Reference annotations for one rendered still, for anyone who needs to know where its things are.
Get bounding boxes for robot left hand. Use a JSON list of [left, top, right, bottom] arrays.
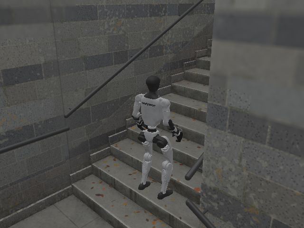
[[137, 121, 148, 131]]

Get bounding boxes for right robot forearm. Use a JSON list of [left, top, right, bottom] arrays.
[[167, 119, 180, 136]]

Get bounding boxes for left robot shin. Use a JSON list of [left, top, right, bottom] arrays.
[[141, 153, 152, 185]]

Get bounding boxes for robot right hand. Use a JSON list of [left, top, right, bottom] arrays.
[[172, 132, 183, 142]]

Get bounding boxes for right robot shin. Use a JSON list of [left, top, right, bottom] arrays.
[[161, 163, 173, 194]]

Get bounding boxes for robot shin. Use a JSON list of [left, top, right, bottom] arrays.
[[141, 153, 152, 185], [161, 163, 173, 194]]

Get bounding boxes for left robot upper arm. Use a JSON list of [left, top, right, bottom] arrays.
[[132, 94, 144, 118]]

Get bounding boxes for right robot upper arm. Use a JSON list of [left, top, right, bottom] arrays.
[[160, 98, 171, 126]]

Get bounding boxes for left robot forearm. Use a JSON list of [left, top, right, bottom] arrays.
[[132, 116, 142, 125]]

